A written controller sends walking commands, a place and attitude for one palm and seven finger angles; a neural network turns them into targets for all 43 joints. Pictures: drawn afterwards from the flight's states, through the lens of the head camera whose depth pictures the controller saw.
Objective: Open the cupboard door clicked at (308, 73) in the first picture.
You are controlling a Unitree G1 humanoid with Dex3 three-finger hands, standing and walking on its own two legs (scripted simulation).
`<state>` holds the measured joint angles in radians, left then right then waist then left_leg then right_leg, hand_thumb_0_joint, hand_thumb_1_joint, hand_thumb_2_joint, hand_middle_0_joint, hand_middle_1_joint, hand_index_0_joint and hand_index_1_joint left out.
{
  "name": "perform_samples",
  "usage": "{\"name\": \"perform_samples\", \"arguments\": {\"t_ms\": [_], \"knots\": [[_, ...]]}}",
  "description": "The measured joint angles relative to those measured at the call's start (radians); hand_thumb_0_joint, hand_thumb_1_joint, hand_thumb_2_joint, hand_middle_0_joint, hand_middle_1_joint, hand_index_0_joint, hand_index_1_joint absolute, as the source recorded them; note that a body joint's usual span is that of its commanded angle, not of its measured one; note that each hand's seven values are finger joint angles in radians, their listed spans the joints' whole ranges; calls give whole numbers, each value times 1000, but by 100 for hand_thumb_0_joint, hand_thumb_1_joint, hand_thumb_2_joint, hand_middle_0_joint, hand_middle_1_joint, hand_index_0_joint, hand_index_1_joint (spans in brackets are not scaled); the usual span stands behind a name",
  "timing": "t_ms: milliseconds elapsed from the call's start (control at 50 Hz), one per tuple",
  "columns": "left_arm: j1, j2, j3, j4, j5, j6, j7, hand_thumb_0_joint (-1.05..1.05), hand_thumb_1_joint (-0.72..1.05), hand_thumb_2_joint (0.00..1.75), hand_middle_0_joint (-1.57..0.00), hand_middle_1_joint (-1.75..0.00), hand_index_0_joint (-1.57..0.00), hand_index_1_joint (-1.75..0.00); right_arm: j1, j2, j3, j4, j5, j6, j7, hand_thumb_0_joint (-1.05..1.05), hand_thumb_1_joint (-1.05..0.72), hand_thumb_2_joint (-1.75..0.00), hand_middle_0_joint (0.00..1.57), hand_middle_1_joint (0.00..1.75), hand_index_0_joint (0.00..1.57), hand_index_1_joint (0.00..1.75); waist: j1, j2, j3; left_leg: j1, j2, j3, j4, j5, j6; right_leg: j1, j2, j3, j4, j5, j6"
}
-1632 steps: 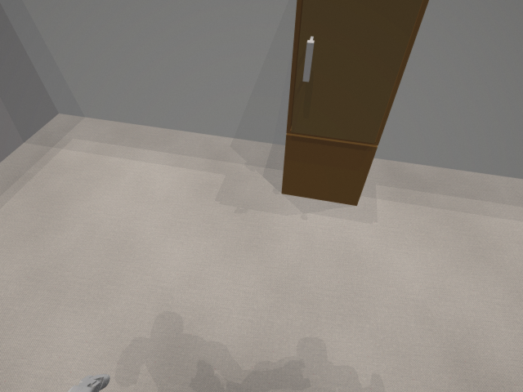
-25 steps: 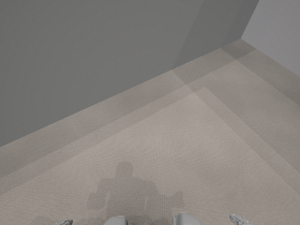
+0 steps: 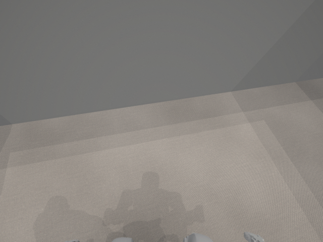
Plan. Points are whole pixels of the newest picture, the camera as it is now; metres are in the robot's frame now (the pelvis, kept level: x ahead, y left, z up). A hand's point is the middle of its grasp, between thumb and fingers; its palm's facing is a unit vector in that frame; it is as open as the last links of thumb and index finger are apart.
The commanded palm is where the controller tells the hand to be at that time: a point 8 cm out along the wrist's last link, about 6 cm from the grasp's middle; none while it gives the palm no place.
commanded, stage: turn to face it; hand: left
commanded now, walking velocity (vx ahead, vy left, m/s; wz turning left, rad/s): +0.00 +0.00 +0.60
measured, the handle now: out of the picture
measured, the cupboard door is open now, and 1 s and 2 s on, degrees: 54 54 54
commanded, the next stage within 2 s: take the last steps up to it in 1.92 s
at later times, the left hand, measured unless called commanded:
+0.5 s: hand out of the picture +0.01 +0.17 -0.16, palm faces +0.32 -0.93 -0.21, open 7.4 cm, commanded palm none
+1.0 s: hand out of the picture +0.00 +0.16 -0.14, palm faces +0.55 -0.78 -0.30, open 7.4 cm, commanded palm none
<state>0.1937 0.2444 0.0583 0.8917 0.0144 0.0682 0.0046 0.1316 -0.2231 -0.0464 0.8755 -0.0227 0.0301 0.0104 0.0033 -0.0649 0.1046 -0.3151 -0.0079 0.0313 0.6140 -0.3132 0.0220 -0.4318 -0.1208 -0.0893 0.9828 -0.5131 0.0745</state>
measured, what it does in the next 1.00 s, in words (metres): steps on the spot, turning left: right foot, then left foot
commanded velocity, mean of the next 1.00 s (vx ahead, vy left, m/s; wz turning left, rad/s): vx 0.00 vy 0.00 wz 0.60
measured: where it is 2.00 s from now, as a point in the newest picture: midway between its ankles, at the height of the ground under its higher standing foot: outside the picture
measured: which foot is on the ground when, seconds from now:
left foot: down 0.00-0.20, up 0.22-0.50, down 0.52-0.90, up 0.92-1.00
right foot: up 0.00-0.20, down 0.22-0.52, up 0.54-0.88, down 0.90-1.00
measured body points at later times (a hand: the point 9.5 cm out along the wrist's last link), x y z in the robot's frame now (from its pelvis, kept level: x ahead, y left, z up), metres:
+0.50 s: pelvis +0.01 -0.04 +0.01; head +0.06 -0.01 +0.45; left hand -0.01 +0.22 -0.14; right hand +0.19 -0.26 -0.12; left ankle -0.03 +0.07 -0.71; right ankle +0.03 -0.17 -0.73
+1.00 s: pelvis +0.03 -0.07 +0.01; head +0.09 -0.06 +0.45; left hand -0.03 +0.20 -0.11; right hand +0.24 -0.25 -0.14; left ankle -0.05 +0.03 -0.67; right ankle +0.08 -0.18 -0.73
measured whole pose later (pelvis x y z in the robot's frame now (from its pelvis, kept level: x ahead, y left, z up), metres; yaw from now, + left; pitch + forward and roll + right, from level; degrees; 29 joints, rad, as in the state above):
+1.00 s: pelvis +0.03 -0.07 +0.01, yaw +36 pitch +1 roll +1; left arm 0.15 0.22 0.05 0.85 0.02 0.02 0.02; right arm 0.17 -0.27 -0.08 0.92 -0.02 0.07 0.01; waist -0.03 0.04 0.11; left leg -0.49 -0.03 -0.05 1.02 -0.48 -0.04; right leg -0.24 -0.06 -0.07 0.55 -0.32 0.00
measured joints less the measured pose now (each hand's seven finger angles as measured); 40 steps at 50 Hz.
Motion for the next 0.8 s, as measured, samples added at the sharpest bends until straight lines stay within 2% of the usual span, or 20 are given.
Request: {"name": "perform_samples", "arguments": {"t_ms": [40, 80, 140, 200, 220, 260, 300, 340, 380, 460, 500, 520, 540, 580, 620, 660, 720, 800], "knots": [[-21, 9, 6, 4, -1, 5, 0, 0, 91, 90, -20, -30, -20, -30, 14, 7, 5, 3, -2, -2, -9, 1, -91, -90, 20, 30, 20, 30, -1, 8, 3, 6, 1, -33, -25, 16, -14, -35, 22, 30, 63, 24, 8], [-35, 11, 8, -4, -3, 4, -3, 0, 91, 90, -20, -30, -20, -30, 24, 8, 7, 10, -2, 1, -14, 1, -91, -90, 20, 30, 20, 30, -1, 25, 6, 13, 4, -63, -51, 37, -23, -40, 37, 48, 41, 43, 10], [-47, 11, 8, -19, -8, -5, -7, 0, 91, 90, -20, -30, -20, -30, 34, 1, 3, 21, -4, 11, -15, 1, -91, -90, 21, 30, 20, 30, -5, 54, 4, 12, 9, -104, -63, 50, -38, 3, 57, 60, -103, 58, 5], [-40, 15, 6, -38, -8, -24, -8, 0, 91, 90, -20, -30, -20, -30, 44, -9, -8, 25, 1, 25, -12, 1, -90, -90, 21, 30, 20, 30, -7, 71, -10, -16, 2, -139, -21, 32, -60, 100, 73, 59, -338, 149, -6], [-35, 17, 7, -43, -3, -35, -6, 0, 91, 90, -20, -30, -20, -30, 43, -12, -13, 25, 5, 30, -11, 1, -90, -90, 21, 30, 20, 30, -3, 68, -17, -42, -6, -137, 27, -16, -59, 113, 67, 63, -385, 173, -30], [-36, 0, 0, -40, 2, -42, 2, 0, 91, 90, -20, -30, -20, -30, 28, -32, -27, 32, 7, 41, -7, 1, -91, -90, 21, 30, 20, 30, -9, 92, -1, -110, -9, -125, 225, -147, -53, 112, 64, 34, -361, 190, -59], [-25, -17, -5, -38, 4, -39, 7, 0, 91, 90, -20, -30, -20, -30, 21, -45, -37, 35, 5, 47, -2, 1, -91, -90, 20, 30, 20, 30, -16, 97, 5, -163, -8, -87, 404, -171, -56, 136, 48, 6, -384, 203, -65], [-10, -26, -10, -35, 5, -38, 10, 0, 91, 90, -20, -30, -20, -30, 13, -46, -39, 37, 6, 50, 4, 1, -91, -90, 20, 30, 20, 30, -19, 84, 5, -180, 4, -42, 476, -164, -68, 163, 32, -15, -423, 219, -65], [2, -31, -13, -30, 7, -38, 10, 0, 91, 90, -20, -30, -20, -30, 8, -40, -36, 35, 9, 51, 9, 1, -91, -90, 20, 30, 20, 30, -20, 60, 5, -160, 14, -3, 429, -159, -79, 184, 14, -35, -455, 231, -63], [16, -33, -18, -24, 10, -44, 4, 0, 90, 90, -20, -30, -20, -30, -10, -28, -25, 25, 13, 43, 15, 1, -91, -90, 20, 30, 20, 30, -6, 22, 10, -75, 20, 45, 204, -144, -80, 195, -16, -77, -455, 223, -50], [25, -30, -16, -18, 7, -44, -1, 0, 90, 90, -20, -30, -20, -30, -17, -26, -19, 16, 14, 32, 16, 1, -91, -90, 20, 30, 20, 30, -1, 13, 10, -15, 15, 56, 58, -70, -72, 184, -31, -100, -410, 195, -38], [35, -29, -15, -19, 3, -40, -3, 0, 90, 90, -20, -30, -20, -30, -13, -31, -16, 5, 13, 23, 18, 1, -91, -90, 20, 30, 20, 30, -1, 21, -1, 16, 21, 46, -24, 11, -56, 165, -31, -114, -366, 172, -31], [33, -22, -12, -14, -1, -32, -5, 0, 90, 90, -20, -30, -20, -30, -15, -28, -17, 1, 10, 13, 15, 1, -91, -90, 20, 30, 20, 30, -5, 15, -4, 3, 14, 35, -21, 37, -33, 131, -37, -104, -285, 101, -13], [14, -3, -4, -1, -2, -6, -2, 0, 90, 90, -20, -30, -20, -30, -19, -13, -8, -3, 4, 2, 8, 1, -91, -90, 20, 30, 20, 30, 2, -5, 8, -19, -1, 20, 25, 7, 5, 55, -16, -28, -93, -6, 1], [-6, 10, 4, 8, 0, 4, 1, 0, 91, 90, -20, -30, -20, -30, -10, -2, -1, -5, 0, -4, -2, 1, -91, -90, 20, 30, 20, 30, 3, -5, 11, -18, -5, -4, 14, 0, 15, -3, 11, 13, 35, -6, 6], [-25, 17, 9, 8, 0, 7, -1, 0, 91, 90, -20, -30, -20, -30, 2, 5, 5, -2, 0, -6, -12, 1, -91, -90, 20, 30, 20, 30, 2, 4, 12, -7, -8, -31, -23, 24, 7, -41, 29, 41, 97, 37, 9], [-44, 21, 11, -4, -3, 2, -4, 0, 91, 90, -20, -30, -20, -30, 18, 9, 9, 9, 0, -3, -18, 1, -91, -90, 20, 30, 20, 30, 2, 23, 10, 10, -12, -67, -75, 59, 3, -53, 44, 67, 76, 76, 12], [-64, 22, 10, -21, -5, -2, -4, 0, 91, 90, -20, -30, -20, -30, 37, 7, 5, 23, -3, 7, -14, 1, -91, -90, 21, 30, 20, 30, -7, 51, 1, 11, -15, -114, -98, 78, -12, -2, 62, 81, -84, 77, 6]]}}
